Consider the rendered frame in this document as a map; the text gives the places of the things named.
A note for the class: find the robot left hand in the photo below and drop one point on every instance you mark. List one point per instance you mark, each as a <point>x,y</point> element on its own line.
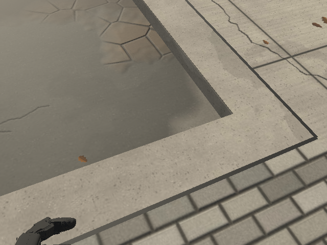
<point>44,229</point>

